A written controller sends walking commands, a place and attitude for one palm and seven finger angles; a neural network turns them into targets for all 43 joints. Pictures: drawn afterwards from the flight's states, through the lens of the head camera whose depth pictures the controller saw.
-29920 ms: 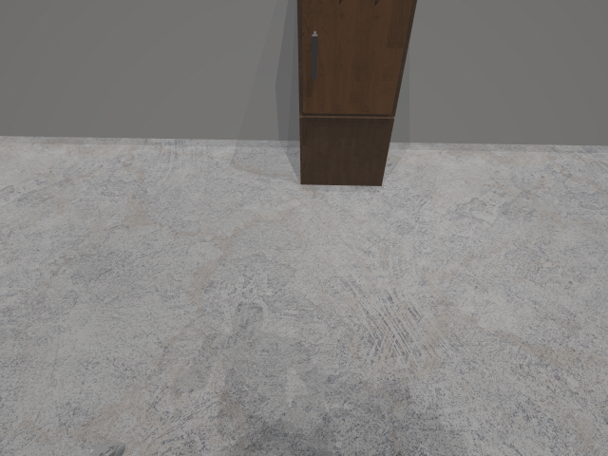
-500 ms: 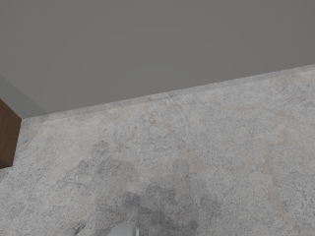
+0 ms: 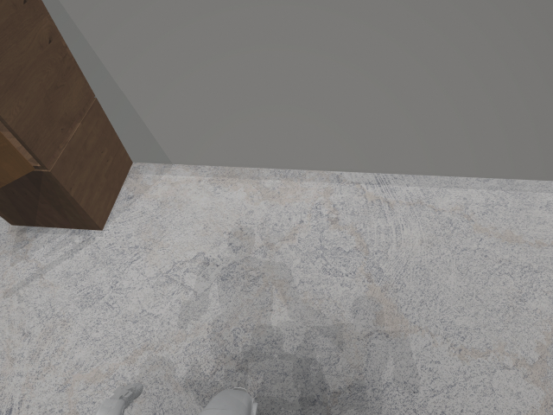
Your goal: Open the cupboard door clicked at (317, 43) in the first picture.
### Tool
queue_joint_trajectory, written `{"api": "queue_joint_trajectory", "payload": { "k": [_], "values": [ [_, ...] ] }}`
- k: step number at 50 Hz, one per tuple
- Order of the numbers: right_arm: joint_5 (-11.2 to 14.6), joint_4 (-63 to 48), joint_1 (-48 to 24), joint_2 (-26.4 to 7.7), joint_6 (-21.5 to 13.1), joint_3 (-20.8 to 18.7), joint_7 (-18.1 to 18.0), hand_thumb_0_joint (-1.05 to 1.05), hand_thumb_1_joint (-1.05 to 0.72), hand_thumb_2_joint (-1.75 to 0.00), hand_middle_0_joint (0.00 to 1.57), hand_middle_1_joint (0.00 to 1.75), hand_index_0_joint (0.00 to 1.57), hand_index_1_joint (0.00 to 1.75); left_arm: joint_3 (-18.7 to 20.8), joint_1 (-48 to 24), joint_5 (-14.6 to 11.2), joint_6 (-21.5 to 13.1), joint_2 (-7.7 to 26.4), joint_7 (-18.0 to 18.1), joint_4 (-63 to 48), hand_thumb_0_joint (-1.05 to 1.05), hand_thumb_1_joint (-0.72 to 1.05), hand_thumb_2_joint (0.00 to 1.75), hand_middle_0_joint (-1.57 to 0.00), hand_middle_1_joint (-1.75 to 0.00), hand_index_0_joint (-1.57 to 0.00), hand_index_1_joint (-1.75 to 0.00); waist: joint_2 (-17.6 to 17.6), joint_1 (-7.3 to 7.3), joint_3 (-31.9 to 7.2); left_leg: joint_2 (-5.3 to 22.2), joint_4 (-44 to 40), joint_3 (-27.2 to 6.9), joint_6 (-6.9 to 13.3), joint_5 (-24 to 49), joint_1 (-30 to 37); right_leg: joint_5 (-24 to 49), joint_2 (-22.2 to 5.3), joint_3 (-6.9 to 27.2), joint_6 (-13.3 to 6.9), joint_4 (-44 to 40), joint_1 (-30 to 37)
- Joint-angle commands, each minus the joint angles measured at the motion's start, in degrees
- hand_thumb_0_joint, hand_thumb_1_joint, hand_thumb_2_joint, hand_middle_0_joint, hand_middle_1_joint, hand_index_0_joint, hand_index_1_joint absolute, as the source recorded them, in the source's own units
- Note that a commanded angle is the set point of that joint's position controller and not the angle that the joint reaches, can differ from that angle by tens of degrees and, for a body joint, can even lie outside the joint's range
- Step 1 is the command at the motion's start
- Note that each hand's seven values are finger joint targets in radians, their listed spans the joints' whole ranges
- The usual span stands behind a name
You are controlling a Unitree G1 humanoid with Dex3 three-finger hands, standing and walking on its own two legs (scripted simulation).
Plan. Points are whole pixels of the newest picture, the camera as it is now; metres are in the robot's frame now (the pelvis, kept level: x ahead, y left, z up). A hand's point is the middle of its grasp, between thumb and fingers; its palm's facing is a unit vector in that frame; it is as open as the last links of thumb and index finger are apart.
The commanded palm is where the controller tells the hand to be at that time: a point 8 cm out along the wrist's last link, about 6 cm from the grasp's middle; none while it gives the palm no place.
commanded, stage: turn to face it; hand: left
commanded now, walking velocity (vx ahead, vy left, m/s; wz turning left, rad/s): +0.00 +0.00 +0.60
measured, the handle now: out of the picture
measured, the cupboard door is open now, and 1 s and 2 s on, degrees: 48 48 48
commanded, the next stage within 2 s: take the last steps up to it in 1.14 s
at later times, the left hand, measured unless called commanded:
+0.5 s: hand out of the picture +0.05 +0.24 -0.15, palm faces +0.32 -0.91 -0.26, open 7.4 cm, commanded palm none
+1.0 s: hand out of the picture -0.03 +0.18 -0.18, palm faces +0.57 -0.79 -0.22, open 7.4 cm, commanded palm none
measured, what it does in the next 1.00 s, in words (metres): steps on the spot, turning left: left foot, then right foot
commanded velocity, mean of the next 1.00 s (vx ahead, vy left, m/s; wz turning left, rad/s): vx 0.00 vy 0.00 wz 0.52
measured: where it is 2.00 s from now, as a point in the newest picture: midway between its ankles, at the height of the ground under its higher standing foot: outside the picture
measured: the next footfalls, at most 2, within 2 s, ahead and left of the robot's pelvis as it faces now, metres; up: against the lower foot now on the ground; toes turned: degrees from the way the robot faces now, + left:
left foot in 0.24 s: +0.04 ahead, +0.12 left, +0.00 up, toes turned +14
right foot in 0.62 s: +0.11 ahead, -0.14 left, +0.00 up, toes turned +21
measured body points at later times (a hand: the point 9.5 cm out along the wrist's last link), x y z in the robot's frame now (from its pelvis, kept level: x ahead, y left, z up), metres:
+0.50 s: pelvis +0.02 +0.00 +0.01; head +0.07 +0.04 +0.46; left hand +0.03 +0.29 -0.13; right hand +0.18 -0.22 -0.12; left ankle +0.00 +0.11 -0.73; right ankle +0.05 -0.16 -0.67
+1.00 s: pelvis +0.04 -0.01 -0.01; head +0.08 +0.04 +0.44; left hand -0.06 +0.23 -0.17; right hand +0.29 -0.16 -0.13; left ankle -0.01 +0.08 -0.73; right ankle +0.07 -0.16 -0.69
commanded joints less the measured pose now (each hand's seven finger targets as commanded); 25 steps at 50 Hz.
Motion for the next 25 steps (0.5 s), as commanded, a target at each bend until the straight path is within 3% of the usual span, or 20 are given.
{"api": "queue_joint_trajectory", "payload": {
  "k": [1, 4, 7, 8, 9, 10, 11, 12, 13, 15, 17, 18, 20, 25],
  "values": [
    [0.27, -5.75, -3.79, -3.35, -1.16, -0.87, 0.79, 0.00, -0.90, -0.90, 0.20, 0.30, 0.20, 0.30, 1.79, 1.98, -0.07, -1.34, 7.89, 0.90, -3.40, 0.00, 0.90, 0.90, -0.20, -0.30, -0.20, -0.30, -16.21, 0.72, -6.42, 2.61, 11.03, 4.06, -1.51, 0.05, -6.50, 30.86, -15.04, 6.93, -7.59, -13.85, 10.52],
    [0.70, -6.07, -6.40, -1.67, -1.29, -0.01, 1.28, 0.00, -0.90, -0.90, 0.20, 0.30, 0.20, 0.30, 2.35, 5.17, 0.17, -1.57, 9.48, 0.91, -1.98, 0.00, 0.90, 0.90, -0.20, -0.30, -0.20, -0.30, -13.02, 2.52, -7.51, 1.88, -1.69, 7.83, -1.78, 0.78, -2.37, 37.55, -15.50, 3.51, -6.93, -11.48, 14.50],
    [0.78, -6.34, -6.99, -1.27, -1.76, 0.50, 1.34, 0.00, -0.90, -0.90, 0.20, 0.30, 0.20, 0.30, 2.88, 6.60, 0.22, -1.51, 11.35, 0.72, -1.08, 0.00, 0.90, 0.90, -0.20, -0.30, -0.20, -0.30, -13.53, 3.14, -8.19, 0.86, -11.38, 10.17, -1.09, 2.24, 1.57, 40.12, -16.44, 2.34, -6.59, -8.79, 15.56],
    [0.78, -6.23, -5.60, -1.59, -1.92, 0.47, 1.21, 0.00, -0.90, -0.90, 0.20, 0.30, 0.20, 0.30, 3.09, 6.22, 0.12, -1.44, 11.61, 0.63, -1.05, 0.00, 0.90, 0.90, -0.20, -0.30, -0.20, -0.30, -14.27, 2.34, -8.71, 0.73, -15.20, 10.58, -0.81, 4.50, 4.03, 39.39, -16.45, 1.39, -5.81, -7.24, 14.99],
    [0.67, -5.86, -4.21, -2.29, -2.10, 0.40, 1.16, 0.00, -0.90, -0.90, 0.20, 0.30, 0.20, 0.30, 3.13, 5.93, -0.03, -1.34, 11.42, 0.43, -0.76, 0.00, 0.90, 0.90, -0.20, -0.30, -0.20, -0.30, -12.87, 1.65, -9.09, 0.49, -20.29, 10.59, -0.35, 8.13, 8.01, 37.41, -15.77, -0.05, -4.24, -4.59, 13.28],
    [0.49, -5.16, -0.74, -3.74, -2.33, -0.03, 1.05, 0.00, -0.90, -0.90, 0.20, 0.30, 0.20, 0.30, 3.26, 4.44, -0.54, -1.16, 11.52, 0.25, -1.18, 0.00, 0.90, 0.90, -0.20, -0.30, -0.20, -0.30, -10.51, -0.79, -9.95, 0.85, -26.47, 9.81, 0.51, 14.97, 14.89, 32.96, -15.34, -2.09, -2.16, -0.08, 8.55],
    [-0.01, -4.58, 3.17, -8.43, -2.79, -1.23, 0.78, 0.00, -0.90, -0.90, 0.20, 0.30, 0.20, 0.30, 3.08, 3.91, -0.86, -0.81, 9.60, -0.07, -2.53, 0.00, 0.90, 0.90, -0.20, -0.30, -0.20, -0.30, 0.14, -2.97, -12.44, 8.96, -29.59, -0.56, 4.38, 27.09, 25.17, 19.80, -11.61, -5.13, 1.57, 10.31, -2.25],
    [-0.44, -4.16, 8.22, -15.00, -2.86, -2.90, 0.35, 0.00, -0.90, -0.90, 0.20, 0.30, 0.20, 0.30, 1.69, 1.44, -1.07, -0.51, 5.45, -0.38, -5.20, 0.00, 0.90, 0.90, -0.20, -0.30, -0.20, -0.30, 17.15, -5.69, -12.96, 24.90, -32.39, -21.41, 14.16, 49.43, 30.19, -18.67, -3.49, -5.23, 5.43, 24.30, -16.83],
    [-0.22, -3.00, 10.85, -15.93, -2.51, -2.88, -0.30, 0.00, -0.90, -0.90, 0.20, 0.30, 0.20, 0.30, 1.52, -2.11, -0.41, 0.24, 7.17, -0.09, -6.60, 0.00, 0.90, 0.90, -0.20, -0.30, -0.20, -0.30, 8.52, -6.18, -12.67, 27.01, -31.70, -22.13, 17.56, 48.00, 28.01, -19.46, -3.48, 1.82, 4.40, 30.62, -19.00],
    [-0.27, -4.08, 6.71, -12.62, -3.12, -2.05, -1.57, 0.00, -0.90, -0.90, 0.20, 0.30, 0.20, 0.30, 1.77, -3.68, -0.56, 0.30, 6.55, 0.20, -4.63, 0.00, 0.90, 0.90, -0.20, -0.30, -0.20, -0.30, 10.75, -4.21, -12.14, 20.47, -31.38, -17.46, 14.75, 45.18, 23.77, -12.66, -3.52, 5.12, 4.55, 33.94, -18.92],
    [-0.24, -5.15, 1.80, -10.31, -3.33, -1.19, -1.73, 0.00, -0.90, -0.90, 0.20, 0.30, 0.20, 0.30, 1.96, -1.30, -0.55, 0.82, 6.37, -0.32, -2.85, 0.00, 0.90, 0.90, -0.20, -0.30, -0.20, -0.30, 7.96, -1.12, -9.93, 15.93, -32.60, -11.47, 11.94, 39.48, 19.08, -6.81, -3.02, 5.04, 4.56, 31.89, -15.33],
    [-0.20, -5.18, 1.35, -9.96, -3.42, -1.04, -1.69, 0.00, -0.90, -0.90, 0.20, 0.30, 0.20, 0.30, 1.96, -0.76, -0.53, 0.93, 6.20, -0.52, -2.39, 0.00, 0.90, 0.90, -0.20, -0.30, -0.20, -0.30, 6.91, -0.70, -9.75, 14.64, -32.94, -10.53, 11.24, 37.19, 18.15, -5.75, -2.38, 4.66, 4.46, 29.74, -13.92],
    [-0.31, -4.88, 1.36, -10.24, -3.42, -1.19, -1.57, 0.00, -0.90, -0.90, 0.20, 0.30, 0.20, 0.30, 1.92, -1.22, -0.59, 0.95, 5.70, -0.71, -2.53, 0.00, 0.90, 0.90, -0.20, -0.30, -0.20, -0.30, 5.35, -0.67, -9.65, 14.11, -33.83, -11.11, 11.25, 33.04, 16.99, -5.84, -1.39, 4.29, 4.28, 24.52, -11.63],
    [-0.58, -4.48, 1.01, -10.54, -2.72, -1.91, -1.08, 0.00, -0.90, -0.90, 0.20, 0.30, 0.20, 0.30, 1.70, -2.16, -0.66, 0.80, 5.44, -0.67, -3.59, 0.00, 0.90, 0.90, -0.20, -0.30, -0.20, -0.30, 8.55, -0.75, -8.21, 12.31, -33.87, -14.12, 10.64, 26.03, 12.22, -6.07, 1.66, 2.81, 3.54, 11.50, -4.55]
  ]
}}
